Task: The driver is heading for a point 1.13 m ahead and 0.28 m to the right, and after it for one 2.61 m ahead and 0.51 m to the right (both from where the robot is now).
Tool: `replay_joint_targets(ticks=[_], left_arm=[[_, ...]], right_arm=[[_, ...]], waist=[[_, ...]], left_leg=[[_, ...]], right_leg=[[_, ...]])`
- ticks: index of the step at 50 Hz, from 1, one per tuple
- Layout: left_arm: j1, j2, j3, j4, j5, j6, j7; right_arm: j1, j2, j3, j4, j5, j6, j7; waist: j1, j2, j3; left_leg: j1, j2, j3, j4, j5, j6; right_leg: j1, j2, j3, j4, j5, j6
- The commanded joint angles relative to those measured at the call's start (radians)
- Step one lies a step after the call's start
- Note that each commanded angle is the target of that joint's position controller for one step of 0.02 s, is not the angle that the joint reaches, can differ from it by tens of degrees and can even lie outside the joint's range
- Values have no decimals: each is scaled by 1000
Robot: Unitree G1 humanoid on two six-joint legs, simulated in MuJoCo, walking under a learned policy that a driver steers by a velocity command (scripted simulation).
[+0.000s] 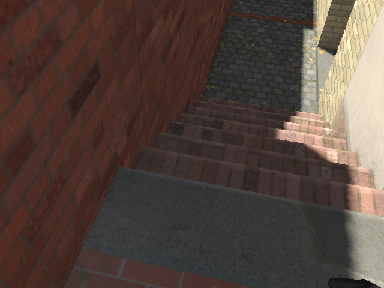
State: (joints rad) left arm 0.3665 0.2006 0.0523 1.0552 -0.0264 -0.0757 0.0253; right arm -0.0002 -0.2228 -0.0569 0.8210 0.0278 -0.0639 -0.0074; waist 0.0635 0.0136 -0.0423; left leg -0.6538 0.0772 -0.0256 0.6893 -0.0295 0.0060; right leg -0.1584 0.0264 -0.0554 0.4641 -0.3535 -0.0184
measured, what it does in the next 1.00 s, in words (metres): walks ahead: left foot, then right foot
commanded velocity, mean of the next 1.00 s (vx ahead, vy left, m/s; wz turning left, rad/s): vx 0.50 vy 0.00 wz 0.00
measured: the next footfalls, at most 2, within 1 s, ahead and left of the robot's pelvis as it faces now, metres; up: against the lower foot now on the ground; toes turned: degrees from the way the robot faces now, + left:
left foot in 0.06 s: +0.19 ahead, +0.13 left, +0.00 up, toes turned +2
right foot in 0.62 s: +0.51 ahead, -0.14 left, +0.00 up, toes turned -3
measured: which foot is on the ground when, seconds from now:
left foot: up 0.00-0.04, down 0.06-0.64, up 0.66-1.00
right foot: down 0.00-0.08, up 0.10-0.60, down 0.62-1.00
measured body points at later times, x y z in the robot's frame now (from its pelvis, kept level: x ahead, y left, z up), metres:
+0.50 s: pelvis +0.26 +0.01 +0.01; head +0.27 +0.03 +0.46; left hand +0.46 +0.22 -0.10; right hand +0.18 -0.21 -0.12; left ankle +0.15 +0.12 -0.73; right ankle +0.44 -0.15 -0.68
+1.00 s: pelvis +0.54 -0.06 +0.01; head +0.56 -0.05 +0.46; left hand +0.50 +0.15 -0.15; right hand +0.73 -0.26 -0.11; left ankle +0.72 +0.07 -0.68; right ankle +0.47 -0.14 -0.73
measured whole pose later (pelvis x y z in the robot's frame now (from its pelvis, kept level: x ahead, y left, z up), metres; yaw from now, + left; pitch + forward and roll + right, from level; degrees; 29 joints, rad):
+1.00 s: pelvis +0.54 -0.06 +0.01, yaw +0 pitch +2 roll -3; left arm 0.43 0.14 0.04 1.01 0.07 -0.13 -0.05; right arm 0.02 -0.17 -0.02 0.90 -0.09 -0.06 0.07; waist 0.07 0.04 -0.01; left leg -0.71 0.09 -0.01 0.72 0.04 0.07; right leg -0.08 0.10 -0.09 0.29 -0.25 -0.08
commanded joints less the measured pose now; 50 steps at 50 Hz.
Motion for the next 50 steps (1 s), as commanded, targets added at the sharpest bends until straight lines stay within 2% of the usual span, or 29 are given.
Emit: replay_joint_targets(ticks=[1, 3, 4, 5, 6, 7, 8, 9, 10, 11, 13, 17, 18, 19, 22, 25, 29, 31, 32, 33, 34, 35, 36, 37, 39, 40, 44, 47, 50], left_arm=[[-30, 168, 43, -48, -13, -22, 0], [-31, 183, 49, -56, -6, -13, -9], [-56, 141, 39, -78, 4, -11, -11], [17, 25, 2, -98, 4, -38, -22], [-40, 90, 20, -96, -5, -58, -29], [-133, 130, 29, -124, -15, -65, -29], [-200, 132, 26, -142, -5, -61, -23], [-204, 106, 28, -137, 13, -55, -17], [-201, 105, 31, -141, 29, -39, -16], [-196, 90, 29, -142, 28, -30, -17], [-236, 76, 27, -159, 30, -13, -14], [-359, 54, 17, -212, 36, -10, -24], [-264, -27, -25, -189, 116, 0, -66], [-282, -2, -14, -186, 120, 12, -79], [-459, 64, -5, -269, 79, 16, -75], [-533, 45, -17, -308, 77, 18, -67], [-583, 64, -4, -338, 73, 9, -63], [-442, 143, 34, -297, 44, -26, -53], [-239, 180, 42, -233, 46, -40, -44], [104, 196, 41, -145, 68, -33, -37], [265, 180, 46, -76, 73, -43, -30], [169, 187, 57, -79, 76, -56, -22], [43, 156, 49, -107, 66, -57, -16], [-25, 105, 32, -123, 64, -53, -16], [-102, 10, 3, -139, 68, -44, -18], [-111, -2, 1, -145, 72, -47, -17], [-119, 16, -3, -157, 109, -76, -32], [-51, 56, 1, -131, 94, -75, -69], [38, 96, 15, -99, 91, -78, -86]], right_arm=[[-17, -72, -13, -32, 1, -5, 14], [155, -119, -41, 22, -16, -6, 3], [346, -188, -65, 63, -19, -12, -6], [471, -297, -88, 101, -33, -17, 10], [498, -221, -69, 108, -29, -21, 16], [397, -171, -56, 79, -26, -24, 13], [297, -139, -41, 41, -38, -21, 8], [236, -136, -38, 41, -36, -24, 5], [220, -122, -31, 44, -39, -27, 6], [230, -107, -26, 58, -38, -28, 9], [288, -138, -31, 90, -31, -34, 10], [381, -160, -33, 147, -12, -31, -13], [416, 12, 27, 151, -149, -83, 34], [440, 15, 27, 173, -139, -96, 56], [446, -89, 20, 188, -107, -101, 76], [528, -112, 22, 250, -100, -84, 70], [518, -137, 10, 269, -86, -50, 52], [463, -198, -20, 244, -109, -45, 54], [524, -97, 4, 224, -124, -49, 58], [609, 31, 49, 188, -138, -64, 87], [450, -29, 27, 166, -88, -60, 103], [297, -59, 11, 140, -79, -65, 93], [274, -92, -2, 138, -95, -67, 76], [291, -77, -2, 136, -117, -65, 63], [300, 31, 19, 140, -123, -47, 62], [301, 34, 17, 138, -121, -39, 67], [173, 30, 26, 92, -127, -26, 82], [70, 28, 33, 49, -118, -3, 84], [-6, -44, 13, 22, -115, -1, 60]], waist=[[-57, -54, 113], [-127, -38, 12], [-196, 46, -110], [-169, 319, -244], [-185, 258, -269], [-179, 188, -142], [-149, 63, -93], [-97, 5, -54], [-68, 3, -54], [-53, 21, -53], [-54, 33, -44], [-75, 57, 19], [-66, 176, -8], [-82, 151, 45], [-116, 70, 99], [-153, 101, 131], [-147, 111, 133], [-66, 73, 24], [-34, -42, -219], [50, -292, -452], [133, -197, -301], [115, -81, -34], [51, -59, 18], [-10, -64, 0], [-68, -59, 24], [-79, -43, 34], [-88, -15, 61], [-71, -47, 50], [-49, -19, 59]], left_leg=[[156, -26, 43, -115, -54, 32], [377, -72, 82, -139, -70, 75], [637, 52, -86, -147, 13, 137], [990, 282, -561, -312, -170, 330], [1030, 311, -727, -415, -356, 340], [952, 279, -588, -411, -360, 289], [815, 251, -473, -420, -269, 258], [688, 239, -417, -435, -134, 250], [611, 219, -365, -453, -36, 238], [584, 204, -324, -469, 9, 230], [573, 196, -243, -489, 132, 222], [552, 174, -141, -545, 94, 195], [535, 110, -61, -530, -64, 230], [490, 120, -65, -540, -108, 240], [503, 172, -75, -523, -52, 254], [687, 222, -102, -510, -12, 261], [771, 248, -89, -453, 136, 225], [604, 149, 7, -240, 337, 130], [415, 37, 88, 42, 225, 56], [43, -127, 79, 353, -351, 0], [-124, -117, -50, 553, -579, 45], [-198, -55, -104, 615, -470, 89], [-132, 6, -86, 606, -391, 110], [-53, 36, -89, 579, -344, 130], [25, 53, -89, 582, -289, 129], [8, 47, -88, 562, -277, 122], [-11, 58, -19, 266, 39, 89], [158, 9, 50, 101, 133, 50], [37, 1, 8, -53, 89, 55]], right_leg=[[-70, -279, 217, -165, 288, -171], [-44, -201, 151, 40, 569, -136], [-188, -125, 64, 344, 507, -85], [-571, 51, 38, 748, -55, -15], [-731, 38, 176, 889, -223, -32], [-824, -11, 171, 919, -153, -57], [-789, -67, 145, 875, -50, -65], [-717, -105, 144, 779, 33, -50], [-634, -132, 147, 718, 69, -41], [-598, -130, 140, 668, 87, -35], [-597, -113, 115, 590, 148, -13], [-607, -101, 95, 393, 371, 13], [-556, -105, 80, 393, 486, 17], [-546, -99, 65, 377, 502, 27], [-515, -94, 47, 199, 486, 32], [-538, -88, 49, 47, 420, 7], [-416, -48, -10, -18, 317, -51], [-47, 3, -56, 55, 393, -109], [370, -89, 21, 178, 587, -227], [837, -335, 480, -19, 372, -414], [773, -379, 641, -170, 221, -341], [526, -341, 523, -196, 101, -259], [333, -314, 435, -220, 129, -246], [229, -303, 376, -234, 220, -251], [53, -291, 298, -284, 325, -246], [26, -279, 273, -308, 346, -249], [-103, -199, 113, -310, 487, -249], [-230, -180, 73, -282, 633, -253], [11, -243, 127, -229, 732, -257]])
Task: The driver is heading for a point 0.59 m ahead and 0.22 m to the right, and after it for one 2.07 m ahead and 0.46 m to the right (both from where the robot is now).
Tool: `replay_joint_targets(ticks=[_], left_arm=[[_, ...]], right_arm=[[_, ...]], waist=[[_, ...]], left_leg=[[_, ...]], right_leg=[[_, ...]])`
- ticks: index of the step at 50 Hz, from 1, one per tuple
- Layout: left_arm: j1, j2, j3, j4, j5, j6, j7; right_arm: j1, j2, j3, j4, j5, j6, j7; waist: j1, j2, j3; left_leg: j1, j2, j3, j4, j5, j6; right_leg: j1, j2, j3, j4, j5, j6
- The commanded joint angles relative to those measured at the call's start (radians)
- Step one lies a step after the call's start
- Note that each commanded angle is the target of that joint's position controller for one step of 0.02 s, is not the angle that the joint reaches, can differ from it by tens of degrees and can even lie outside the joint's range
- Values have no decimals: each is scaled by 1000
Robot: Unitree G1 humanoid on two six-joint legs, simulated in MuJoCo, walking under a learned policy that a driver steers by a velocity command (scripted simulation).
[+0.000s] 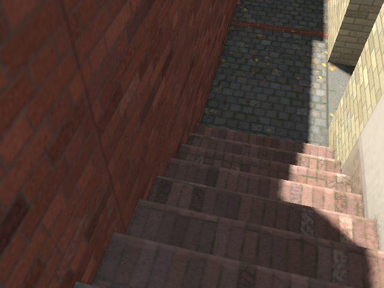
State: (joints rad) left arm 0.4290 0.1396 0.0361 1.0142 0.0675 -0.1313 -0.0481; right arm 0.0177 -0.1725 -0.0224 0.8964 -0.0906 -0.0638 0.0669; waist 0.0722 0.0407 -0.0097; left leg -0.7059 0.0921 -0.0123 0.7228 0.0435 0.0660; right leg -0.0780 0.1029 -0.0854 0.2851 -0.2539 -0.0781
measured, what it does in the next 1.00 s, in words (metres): walks ahead, turning right: left foot, then right foot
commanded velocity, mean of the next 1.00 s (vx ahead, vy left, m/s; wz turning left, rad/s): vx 0.49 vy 0.00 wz -0.41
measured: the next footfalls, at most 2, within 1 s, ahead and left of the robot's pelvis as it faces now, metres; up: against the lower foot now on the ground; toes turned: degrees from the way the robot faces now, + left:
left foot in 0.14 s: +0.24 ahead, +0.12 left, +0.00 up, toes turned +2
right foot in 0.66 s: +0.29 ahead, -0.15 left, +0.00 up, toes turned -22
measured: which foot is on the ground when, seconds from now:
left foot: up 0.00-0.12, down 0.14-0.68, up 0.70-1.00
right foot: down 0.00-0.16, up 0.18-0.64, down 0.66-1.00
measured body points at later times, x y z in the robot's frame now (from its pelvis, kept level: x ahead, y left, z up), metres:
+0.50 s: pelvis +0.23 +0.01 +0.01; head +0.25 +0.01 +0.46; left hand +0.38 +0.21 -0.13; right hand +0.12 -0.19 -0.14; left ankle +0.20 +0.12 -0.74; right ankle +0.29 -0.15 -0.67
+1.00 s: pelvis +0.44 -0.11 -0.09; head +0.44 -0.11 +0.36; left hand +0.47 +0.14 -0.23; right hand +0.52 -0.40 -0.18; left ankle +0.56 -0.06 -0.82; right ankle +0.26 -0.14 -0.74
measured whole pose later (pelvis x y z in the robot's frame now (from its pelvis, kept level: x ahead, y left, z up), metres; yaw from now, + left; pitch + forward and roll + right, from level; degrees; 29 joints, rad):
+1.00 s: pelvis +0.44 -0.11 -0.09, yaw -30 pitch +0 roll -2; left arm 0.55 0.18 0.04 1.00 0.07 -0.12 0.00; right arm 0.05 -0.21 -0.03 0.75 -0.09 -0.09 0.04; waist 0.09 0.05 0.00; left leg -0.42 0.03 0.01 0.58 0.38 0.01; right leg -0.25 0.15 0.09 1.07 -0.80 -0.07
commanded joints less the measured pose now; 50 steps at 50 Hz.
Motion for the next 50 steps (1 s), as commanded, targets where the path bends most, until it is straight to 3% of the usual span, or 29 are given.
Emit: replay_joint_targets(ticks=[1, 3, 6, 7, 8, 9, 11, 14, 17, 22, 24, 27, 30, 31, 33, 34, 35, 36, 38, 39, 40, 42, 43, 44, 45, 46, 47, 49, 50], left_arm=[[8, 153, 31, -39, -5, -17, -12], [-9, 121, 27, -40, -12, -6, -4], [13, 154, 41, -6, -23, 18, 5], [21, 119, 34, -26, -25, 20, 2], [126, 24, -1, -44, -11, 6, -4], [20, 75, 15, -45, -11, 14, -17], [-94, 117, 33, -49, -24, 24, 19], [-110, 10, 13, -64, 13, 37, 36], [-91, 37, 33, -48, -20, 47, 3], [-233, 23, 17, -111, -7, 86, -5], [-67, 47, 31, -50, 3, 81, -15], [-173, 86, 49, -105, 23, 78, -15], [-145, 88, 64, -144, 22, 66, -17], [-188, 98, 70, -177, -3, 55, -2], [41, 139, 102, -88, -22, 14, 26], [211, 221, 123, -2, 13, -13, 58], [304, 272, 110, 18, 12, -38, 52], [342, 226, 109, 57, 32, -58, 26], [174, 141, 83, 27, -28, -47, -13], [131, 97, 61, 18, -26, -32, -20], [10, 220, 85, -39, -80, 41, 50], [-37, 189, 67, -81, -44, 68, 78], [-30, -84, -36, -80, 45, 0, 47], [-59, 126, 52, -53, -71, 28, 87], [-61, 191, 62, -60, -94, 41, 110], [-45, 194, 66, -56, -88, 45, 117], [-28, 143, 9, -86, 75, -5, 57], [-20, 174, 16, -103, 43, -31, 27], [-4, 157, 5, -115, -22, -31, 20]], right_arm=[[-49, -101, -27, -59, 7, -3, -20], [-97, -103, -29, -69, 9, -11, -30], [-56, -125, -45, -54, 51, -41, -39], [64, -142, -50, -24, 57, -57, -48], [310, -174, -46, 13, 51, -59, -54], [531, -140, -41, 111, 24, -53, -61], [288, -127, -47, 78, 42, -72, -86], [168, -27, -13, 38, 61, -79, -109], [264, -39, -26, 62, 42, -90, -103], [419, -60, -31, 102, 28, -83, -63], [437, -50, -21, 106, -15, -85, -73], [493, -8, 2, 132, 0, -84, -87], [447, -141, -31, 133, -20, -78, -78], [368, -192, -55, 129, 0, -79, -71], [311, -242, -80, 127, 10, -60, -66], [377, -113, -63, 95, -22, -53, -61], [388, 68, -16, 16, -20, -70, -28], [127, 26, -20, -114, 30, -74, -11], [58, -62, -47, -131, 33, -47, -41], [151, -37, -36, -99, 18, -38, -52], [197, -163, -69, -73, 87, -1, -75], [180, -136, -67, -66, 97, 38, -78], [195, 69, 19, -58, -46, -14, -27], [197, -104, -55, -59, 80, 17, -33], [193, -76, -42, -59, 84, 35, -34], [178, -53, -31, -76, 85, 46, -41], [254, -28, 2, -79, 14, -4, -17], [484, -82, -34, -63, -34, -11, -17], [572, -179, -65, -4, -20, -11, -27]], waist=[[-51, -62, 17], [-45, -62, -3], [-80, -59, -26], [-104, 6, -168], [-139, 213, -377], [-235, 160, -342], [-155, 4, -10], [-67, -24, -30], [-72, 3, -24], [-98, 14, -11], [-55, 33, -16], [-86, 38, 19], [-36, 37, 43], [-10, 40, 44], [89, -42, -33], [81, -266, -125], [25, -302, -206], [103, -161, -13], [28, -103, 44], [-36, -79, 61], [-79, -59, 99], [-96, -61, 126], [-120, -119, 119], [-135, -42, 41], [-124, -73, 44], [-104, -63, 52], [-111, -57, 185], [-209, -22, 101], [-230, 60, 137]], left_leg=[[55, -16, -11, -120, -15, 2], [42, -14, -8, -176, -136, 22], [306, -63, 55, -257, -44, 87], [583, -6, 3, -188, 82, 159], [1082, 238, -368, -260, -11, 376], [1150, 338, -638, -439, -259, 383], [733, 291, -415, -537, -439, 221], [535, 222, -148, -596, -92, 184], [514, 170, 17, -634, -23, 182], [565, 198, 134, -642, 79, 185], [564, 205, 160, -547, 19, 179], [614, 211, 180, -454, 17, 144], [513, 217, 225, -341, 226, 114], [549, 243, 213, -317, 277, 103], [557, 158, 248, 30, 271, 65], [372, 12, 233, 408, -258, 5], [7, -174, 86, 657, -689, -39], [-213, -164, -61, 591, -647, -6], [-236, -74, -73, 616, -565, -25], [-174, -50, -71, 610, -493, -31], [-48, -26, 6, 379, -465, -71], [196, -69, 47, 227, -179, -88], [208, 43, -150, 152, 218, -41], [450, -126, 90, -35, 365, -61], [588, -155, 82, -43, 435, -74], [643, -179, 94, -71, 441, -91], [714, -28, -56, -81, 526, -46], [918, -101, 97, 4, 386, -55], [801, -43, 39, -355, 343, -49]], right_leg=[[23, -334, 167, -30, 665, -190], [157, -351, 177, 1, 634, -165], [112, -298, 174, 136, 726, -115], [10, -219, 124, 291, 614, -65], [-392, -79, 90, 610, 144, 26], [-633, -45, 110, 869, -347, 49], [-699, -190, 169, 958, -124, 13], [-508, -270, 166, 841, -40, 17], [-505, -268, 95, 744, 2, 34], [-546, -278, 61, 611, 98, 56], [-548, -272, 98, 793, 221, 26], [-574, -251, 57, 773, 151, 2], [-340, -176, -10, 716, -14, -10], [-313, -179, 15, 579, -131, -6], [-53, -59, -100, 325, 49, -8], [179, -143, 85, 274, 432, -118], [409, -345, 544, 206, 817, -337], [301, -397, 622, 127, 646, -299], [113, -380, 517, 256, 475, -257], [-53, -362, 465, 314, 485, -241], [-97, -303, 415, 165, 532, -185], [-361, -222, 329, 196, 425, -172], [-500, -217, 278, 365, 182, -120], [-531, -93, 224, 299, 17, -105], [-613, -87, 237, 354, -22, -102], [-631, -81, 228, 397, 13, -99], [-855, -52, 188, 520, -218, -45], [-851, 0, 333, 701, -163, -96], [-646, 6, 315, 860, -154, -56]])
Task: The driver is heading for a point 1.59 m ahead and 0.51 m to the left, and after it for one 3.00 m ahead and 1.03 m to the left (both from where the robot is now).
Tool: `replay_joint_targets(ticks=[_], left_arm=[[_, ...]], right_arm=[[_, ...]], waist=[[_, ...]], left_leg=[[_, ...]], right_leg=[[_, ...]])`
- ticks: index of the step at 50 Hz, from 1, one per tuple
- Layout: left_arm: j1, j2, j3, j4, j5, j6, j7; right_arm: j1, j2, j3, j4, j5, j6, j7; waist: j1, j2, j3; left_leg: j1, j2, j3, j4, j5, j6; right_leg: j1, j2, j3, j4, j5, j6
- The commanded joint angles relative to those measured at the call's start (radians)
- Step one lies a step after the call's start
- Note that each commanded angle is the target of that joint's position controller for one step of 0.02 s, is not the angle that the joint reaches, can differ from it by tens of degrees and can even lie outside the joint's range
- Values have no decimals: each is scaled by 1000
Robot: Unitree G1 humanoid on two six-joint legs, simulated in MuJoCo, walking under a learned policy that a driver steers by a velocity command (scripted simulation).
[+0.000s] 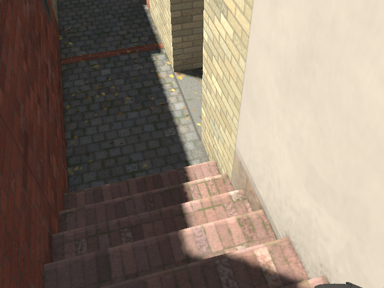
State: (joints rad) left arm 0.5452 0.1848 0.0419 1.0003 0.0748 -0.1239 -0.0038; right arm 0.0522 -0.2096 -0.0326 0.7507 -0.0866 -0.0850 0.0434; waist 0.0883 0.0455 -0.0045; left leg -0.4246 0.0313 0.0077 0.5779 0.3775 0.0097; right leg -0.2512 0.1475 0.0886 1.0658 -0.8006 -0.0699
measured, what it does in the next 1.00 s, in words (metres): goes down, turning left: left foot 0.17 m lower, then right foot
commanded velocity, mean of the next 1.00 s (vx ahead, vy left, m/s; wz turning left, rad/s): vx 0.07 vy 0.00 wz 0.18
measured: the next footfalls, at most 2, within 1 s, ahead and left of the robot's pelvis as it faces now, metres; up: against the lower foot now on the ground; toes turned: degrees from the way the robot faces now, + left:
left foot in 0.04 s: +0.08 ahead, +0.09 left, -0.17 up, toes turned +1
right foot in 0.32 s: +0.21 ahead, -0.15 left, -0.17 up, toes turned -8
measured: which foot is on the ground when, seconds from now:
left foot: up 0.00-0.02, down 0.04-0.36, up 0.38-0.66, down 0.68-1.00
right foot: down 0.00-0.04, up 0.06-0.30, down 0.32-0.68, up 0.70-1.00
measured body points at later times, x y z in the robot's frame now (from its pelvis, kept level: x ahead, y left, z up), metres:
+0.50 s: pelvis +0.10 -0.01 -0.10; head +0.13 -0.01 +0.35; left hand +0.25 +0.24 -0.20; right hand +0.20 -0.28 -0.22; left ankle +0.05 +0.10 -0.77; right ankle +0.17 -0.15 -0.82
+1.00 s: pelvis +0.08 +0.06 -0.09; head +0.08 +0.09 +0.36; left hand +0.14 +0.35 -0.20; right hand +0.21 -0.17 -0.20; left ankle +0.05 +0.11 -0.82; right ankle +0.14 -0.09 -0.67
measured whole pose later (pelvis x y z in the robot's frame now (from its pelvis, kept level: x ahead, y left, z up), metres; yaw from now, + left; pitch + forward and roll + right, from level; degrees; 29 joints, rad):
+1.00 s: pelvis +0.08 +0.06 -0.09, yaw +18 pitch +5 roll -3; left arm 0.21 0.26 0.02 0.72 0.06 -0.03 0.06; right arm 0.39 -0.24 -0.04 0.79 -0.04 -0.08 0.05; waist -0.03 0.00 -0.10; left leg -0.38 -0.10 -0.09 0.62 -0.32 0.11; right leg -0.83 0.00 0.04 1.50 -0.31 0.15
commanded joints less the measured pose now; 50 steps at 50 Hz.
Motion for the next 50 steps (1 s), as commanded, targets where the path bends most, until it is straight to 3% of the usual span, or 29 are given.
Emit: replay_joint_targets(ticks=[1, 2, 3, 4, 5, 6, 8, 9, 12, 13, 14, 15, 16, 17, 18, 19, 21, 23, 25, 29, 31, 34, 35, 36, 37, 39, 42, 44, 50], left_arm=[[-202, 157, -6, -154, -73, -21, -41], [-170, 125, -20, -163, -63, 9, -70], [178, -47, -48, -144, -66, 12, -93], [237, 39, -32, -153, -73, 25, -104], [84, 123, -21, -231, -85, 38, -101], [-58, 181, -2, -310, -60, 44, -81], [-134, 50, -57, -340, 18, 59, -83], [-28, 9, -61, -265, 45, 67, -97], [-78, 13, -72, -247, 43, 100, -152], [-121, 82, -49, -251, 9, 106, -154], [-258, 23, -48, -276, -81, 151, -28], [-274, 37, -61, -269, -110, 164, 19], [-219, 265, -6, -242, -48, 116, -48], [-261, 341, 22, -266, -26, 84, -69], [-270, 308, 15, -276, -28, 63, -89], [-183, 238, 8, -243, -14, 64, -88], [-226, 313, 60, -282, -43, 46, -38], [-84, 239, 62, -238, -38, 22, 23], [-174, 189, 63, -235, -42, 8, 51], [-386, 268, 99, -334, 15, 5, 48], [-358, 265, 115, -321, -10, 1, 52], [-399, 223, 98, -312, 10, -5, 69], [-359, 83, 59, -398, -27, -8, 63], [-396, 82, 40, -447, -82, -5, 68], [-441, 129, 42, -434, -89, 15, 77], [-321, 284, 83, -345, -23, 33, 81], [-216, 183, 31, -305, 1, 55, 40], [-277, 204, 30, -338, -34, 62, 52], [-374, 158, -11, -358, -8, 90, 69]], right_arm=[[666, -177, -70, 197, -20, 15, -9], [777, -178, -82, 232, -20, 20, -16], [623, -225, -65, 132, -2, 25, 4], [478, -226, -67, 71, -61, 30, 28], [362, -210, -57, 25, -71, 25, 34], [253, -205, -48, 10, -26, 12, 43], [191, -67, 13, 64, 21, -16, 7], [204, -7, 28, 74, 39, -32, -3], [192, -140, 14, 109, 48, -86, 1], [211, -226, -7, 129, 57, -93, 21], [313, -229, -15, 166, 135, -58, -9], [359, -213, -3, 181, 134, -36, -24], [314, -238, -16, 119, 100, -45, 68], [368, -224, -39, 90, 96, -44, 77], [451, -141, -22, 73, 105, -42, 56], [350, -142, -31, 52, 104, -27, 32], [241, -69, -17, -9, 57, 3, -54], [206, -58, -6, -49, 23, 32, -113], [268, -23, 14, -36, 7, 62, -108], [417, -57, -13, 15, 14, 79, -49], [342, -90, -25, -21, 36, 84, -45], [554, -162, -88, 60, 58, 59, -58], [652, -368, -133, 46, 27, 18, -83], [617, -373, -115, -4, -34, -21, -39], [497, -286, -91, -13, -25, -24, 2], [208, -241, -72, -83, 77, -11, 48], [150, -200, -48, -72, 12, -7, 39], [319, -179, -45, -19, 37, -14, 9], [377, -161, -26, -16, 53, -4, 6]], waist=[[-316, 86, 122], [-313, 151, -26], [-91, 201, -365], [-105, 37, -332], [-134, -68, -233], [-93, -50, -108], [-1, -46, 116], [13, -45, 54], [9, -61, 30], [5, -6, 27], [-45, 51, -62], [-70, 95, -55], [-32, -55, 19], [-77, -123, -184], [-117, -210, -304], [-56, -191, -234], [-25, -162, -169], [47, -181, -154], [-21, -114, -93], [-126, -195, -75], [-92, -211, -70], [-189, -25, -85], [-148, 214, -165], [-207, 70, -53], [-188, 62, 22], [-30, 36, -82], [16, -26, -64], [-56, 30, -41], [-109, 79, -97]], left_leg=[[533, 33, 78, -476, 79, 35], [760, 192, -57, -430, 303, 154], [1111, 496, -262, 126, 1233, 460], [1004, 568, -338, 156, 1339, 523], [805, 549, -298, 118, 1147, 440], [563, 531, -405, 29, 662, 437], [58, 361, -272, -157, 238, 336], [-95, 196, -112, -130, 180, 287], [-431, 7, 33, -48, -173, 190], [-454, 38, -12, -67, -217, 177], [-72, 154, -100, -70, 159, 173], [17, 161, -112, -17, 277, 145], [-50, 141, -172, 9, -51, 89], [-34, 62, -102, 64, -327, 31], [-91, -17, -22, 134, -715, -58], [-109, -50, 28, 197, -918, -110], [-189, -34, -30, 358, -937, -121], [-326, -16, -89, 631, -1057, -105], [-259, 24, -46, 473, -953, -95], [152, -90, 127, 521, -719, -70], [98, -41, 64, 264, -743, -81], [498, -64, 12, -104, -443, -37], [695, 224, -403, -93, 234, 210], [567, 387, -651, -200, 125, 309], [457, 410, -620, -248, -20, 347], [213, 271, -388, -190, -159, 268], [-75, 130, -261, -130, -196, 158], [42, 138, -309, -148, -279, 200], [241, 137, -448, -59, -154, 299]], right_leg=[[-334, -16, 148, 338, 523, -55], [-403, 18, 175, 719, 476, -6], [-673, 9, 61, 1082, -60, 57], [-850, -36, 117, 1225, -15, 111], [-934, -64, 124, 1201, 65, 127], [-1032, -134, 134, 1101, 161, 146], [-873, -274, 125, 685, 394, 140], [-605, -269, 43, 522, 578, 142], [-167, -252, -139, 10, 916, 186], [-48, -203, -196, 4, 756, 193], [-54, -122, -215, -280, 629, 124], [-23, -114, -202, -374, 605, 106], [28, -229, -106, -363, 959, 59], [203, -319, -68, -379, 1272, -74], [299, -474, 119, -481, 1254, -219], [230, -519, 226, -561, 1049, -217], [154, -589, 331, -614, 934, -261], [165, -681, 371, -695, 870, -331], [38, -579, 165, -724, 821, -230], [-325, -480, -139, -734, 693, -77], [-194, -545, -97, -691, 641, -41], [-417, -454, -201, -334, 376, 40], [-696, -269, -261, 17, 31, 100], [-844, -113, 98, 66, 77, 115], [-903, -144, 182, 97, 201, 117], [-698, -209, 74, 307, 428, 135], [-526, -171, 2, 559, 573, 171], [-643, -165, -12, 520, 489, 189], [-730, -157, -27, 420, 476, 237]])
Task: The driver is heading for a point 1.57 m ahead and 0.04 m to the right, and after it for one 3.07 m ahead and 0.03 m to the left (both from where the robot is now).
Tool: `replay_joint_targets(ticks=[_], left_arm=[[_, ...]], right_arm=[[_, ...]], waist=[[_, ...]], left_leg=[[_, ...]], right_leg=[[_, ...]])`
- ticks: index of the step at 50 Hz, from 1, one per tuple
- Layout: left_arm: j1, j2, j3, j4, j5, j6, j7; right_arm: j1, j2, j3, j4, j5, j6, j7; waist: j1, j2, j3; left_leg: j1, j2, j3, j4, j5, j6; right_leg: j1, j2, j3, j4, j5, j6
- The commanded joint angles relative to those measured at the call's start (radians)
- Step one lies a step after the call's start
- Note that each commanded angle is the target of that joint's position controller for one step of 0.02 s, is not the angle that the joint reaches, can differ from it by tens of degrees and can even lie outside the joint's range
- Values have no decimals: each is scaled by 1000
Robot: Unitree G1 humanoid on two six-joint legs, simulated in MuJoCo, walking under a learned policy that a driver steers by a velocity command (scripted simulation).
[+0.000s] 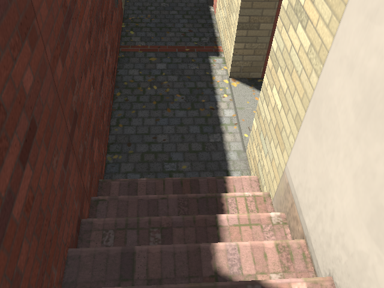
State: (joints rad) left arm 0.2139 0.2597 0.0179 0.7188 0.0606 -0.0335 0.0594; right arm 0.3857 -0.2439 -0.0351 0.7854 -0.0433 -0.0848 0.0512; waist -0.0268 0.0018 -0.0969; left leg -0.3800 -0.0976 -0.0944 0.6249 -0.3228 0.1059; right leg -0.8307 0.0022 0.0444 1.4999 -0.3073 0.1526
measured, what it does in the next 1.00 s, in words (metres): goes down: right foot, then left foot 0.17 m lower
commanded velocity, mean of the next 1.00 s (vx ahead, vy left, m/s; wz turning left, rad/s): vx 0.32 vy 0.00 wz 0.20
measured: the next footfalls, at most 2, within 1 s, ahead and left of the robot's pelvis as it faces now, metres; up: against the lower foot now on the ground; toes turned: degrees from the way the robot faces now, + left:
right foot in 0.36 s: +0.03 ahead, -0.15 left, +0.00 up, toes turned +9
left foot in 0.86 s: +0.27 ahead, +0.10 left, -0.17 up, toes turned +14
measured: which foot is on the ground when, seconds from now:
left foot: down 0.00-0.38, up 0.40-0.84, down 0.86-1.00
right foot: up 0.00-0.34, down 0.36-0.86, up 0.88-1.00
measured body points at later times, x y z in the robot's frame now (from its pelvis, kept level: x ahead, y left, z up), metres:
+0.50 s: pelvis +0.06 -0.05 -0.01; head +0.06 -0.04 +0.44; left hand +0.06 +0.18 -0.15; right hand +0.20 -0.28 -0.12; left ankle +0.03 +0.07 -0.65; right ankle -0.01 -0.15 -0.73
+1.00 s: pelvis +0.27 +0.01 -0.17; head +0.28 +0.01 +0.28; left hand +0.25 +0.25 -0.31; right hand +0.34 -0.24 -0.31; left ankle +0.23 +0.09 -0.90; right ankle +0.26 -0.13 -0.76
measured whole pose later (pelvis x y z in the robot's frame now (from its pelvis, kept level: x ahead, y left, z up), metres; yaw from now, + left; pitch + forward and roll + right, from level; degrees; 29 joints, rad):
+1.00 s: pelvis +0.27 +0.01 -0.17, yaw +11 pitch +2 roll +1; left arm 0.36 0.24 0.00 0.92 0.08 -0.08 -0.06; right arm 0.38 -0.24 -0.02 0.95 -0.12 -0.06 0.05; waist 0.03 -0.03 -0.05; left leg -0.27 -0.06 0.08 0.54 -0.32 0.07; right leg -0.70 -0.06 0.04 1.51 -0.32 -0.05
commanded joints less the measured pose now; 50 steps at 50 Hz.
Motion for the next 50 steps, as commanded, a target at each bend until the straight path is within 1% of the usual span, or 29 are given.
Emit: replay_joint_targets(ticks=[1, 6, 8, 9, 11, 12, 14, 17, 19, 20, 21, 23, 25, 28, 30, 32, 33, 35, 39, 41, 42, 43, 44, 45, 46, 47, 48, 49, 50], left_arm=[[-47, 82, 11, -77, 7, 0, 3], [-90, 32, -13, -94, 3, 20, -15], [-70, 32, -17, -66, 26, 30, -39], [49, 36, -18, -13, 73, 30, -59], [-96, 31, -25, -54, 38, 28, -74], [-43, 16, -35, -28, 43, 16, -84], [-116, 5, -45, -39, 5, -3, -79], [11, -2, -45, 3, -4, -45, -86], [220, 72, -19, 57, 8, -82, -81], [294, 207, 25, 73, 26, -87, -94], [330, 141, 23, 76, 61, -78, -99], [213, 17, 2, 81, 28, -66, -100], [158, -84, -23, 76, 21, -68, -86], [225, -12, -9, 128, 28, -71, -64], [365, -53, -31, 193, 36, -107, -36], [380, -41, -42, 202, 22, -110, -38], [344, -12, -38, 206, 37, -102, -67], [299, 11, -41, 201, 22, -99, -96], [298, 66, -28, 211, -1, -100, -85], [288, 94, -17, 217, 1, -78, -95], [290, 94, -23, 243, 16, -56, -123], [398, 68, -23, 277, 52, -51, -169], [511, -19, -22, 262, 21, -67, -184], [375, 4, -15, 173, -19, -82, -178], [205, 23, -17, 96, -36, -85, -168], [122, 14, -19, 77, -31, -80, -133], [126, -1, -20, 105, 3, -75, -110], [124, -27, -28, 124, 37, -61, -100], [157, -11, -27, 170, 48, -48, -116]], right_arm=[[48, -131, -24, -55, 6, -1, 1], [50, -158, -30, -56, 6, -6, -14], [48, -165, -35, -54, 19, -11, 2], [14, -180, -27, -50, -32, -12, 7], [-8, -179, -32, -71, 37, -17, 12], [-16, -187, -28, -62, 24, -17, 13], [-49, -170, -26, -73, 40, -15, 13], [-152, -161, -18, -65, 32, 13, 28], [-100, -75, 7, -32, 5, 4, 17], [-24, -17, 14, -53, -13, -7, 12], [-124, -81, -1, -67, -42, -17, -13], [-112, -43, 14, -19, -38, -7, -52], [-105, -34, 27, 26, -61, 12, -24], [-154, -1, 52, 28, -75, 24, 44], [-278, -19, 55, 3, -83, 11, 31], [-336, -4, 64, -3, -73, 7, 19], [-337, 1, 69, -17, -69, 16, 23], [-346, -25, 66, -53, -85, 31, 30], [-378, -58, 65, -84, -63, 28, 14], [-211, -79, 50, -18, -47, 26, 12], [14, -114, 29, 78, -47, 20, 14], [370, -166, -17, 155, -58, 12, 8], [417, -257, -40, 155, -70, 23, 21], [422, -250, -53, 182, -110, 23, 41], [290, -227, -56, 157, -96, 27, 33], [169, -127, -22, 152, -86, 27, 18], [22, 11, 30, 103, -70, 10, 6], [-48, 77, 54, 97, -76, 2, -6], [-25, 69, 51, 100, -52, -7, -17]], waist=[[3, 115, -16], [0, 101, -20], [-10, 98, 6], [14, 142, 19], [-33, 96, 102], [-34, 123, 80], [-67, 113, 92], [34, 80, 79], [70, -27, 6], [49, -273, 16], [113, -33, 106], [50, 25, 60], [23, 12, 38], [57, -48, 98], [131, -51, 101], [142, -29, 102], [118, -74, 134], [92, -60, 183], [113, -59, 203], [56, 17, 169], [-25, 63, 158], [-123, 218, -34], [-59, 280, -246], [-95, 98, -193], [-111, 57, -55], [-66, -40, 44], [31, -107, 112], [91, -11, 195], [68, 26, 223]], left_leg=[[207, 262, -365, -84, 596, 214], [190, 254, -469, -59, 627, 219], [139, 241, -516, -132, 172, 217], [-10, 225, -510, -142, 2, 211], [-25, 210, -574, -258, -352, 227], [-68, 194, -557, -252, -347, 216], [13, 217, -604, -262, -354, 238], [-117, 176, -514, -178, -158, 228], [-259, 97, -381, 160, -98, 106], [-580, -97, -152, 451, -298, -30], [-848, -32, -209, 607, -268, -42], [-839, 50, -154, 710, -14, -89], [-665, 128, -59, 584, 149, -104], [-475, 172, 74, 570, 357, -88], [-662, 228, 6, 289, 613, -95], [-400, 205, 88, 41, 877, -84], [-190, 180, 131, 81, 871, -72], [-44, 160, 139, 103, 728, -74], [-88, 156, 118, -132, 470, -91], [104, 122, 167, -317, 460, -77], [331, 169, 141, -503, 678, -52], [828, 259, 99, -254, 947, 92], [1124, 452, -70, 114, 1534, 310], [1126, 521, -226, 66, 1309, 371], [971, 570, -309, -74, 788, 355], [710, 548, -286, -151, 438, 291], [374, 428, -141, -194, 452, 239], [75, 372, -101, -249, 449, 204], [-104, 316, -27, -281, 429, 214]], right_leg=[[-138, -13, 16, -57, -27, 16], [-34, -17, 3, -321, -64, 6], [31, -39, 0, -436, -93, -11], [161, -44, -3, -255, 38, -35], [147, -22, -42, -537, -253, -23], [258, -5, -79, -464, -212, -36], [275, 5, -57, -720, -243, -40], [599, 42, -97, -958, -68, -91], [899, -76, 83, -1010, 104, -242], [1043, -331, 542, -1121, 279, -558], [1102, -435, 674, -1164, 298, -618], [1024, -310, 408, -1099, 380, -504], [836, -164, 176, -1065, 410, -400], [503, -128, 95, -1059, 302, -424], [718, -151, 155, -983, 191, -416], [494, -86, 68, -916, 67, -388], [278, -77, 59, -946, -19, -388], [149, -87, 112, -915, -64, -408], [495, -114, 191, -691, 93, -390], [573, -70, 163, -466, 271, -376], [500, -49, 150, -243, 240, -356], [228, 26, 94, 166, 137, -279], [-54, 115, 22, 560, -544, -205], [-302, 108, 38, 569, -497, -178], [-496, 9, 25, 442, -375, -167], [-470, -82, 73, 329, -220, -178], [-264, -146, 85, -26, 16, -203], [-90, -206, 108, -245, 153, -220], [44, -188, 45, -418, 324, -208]])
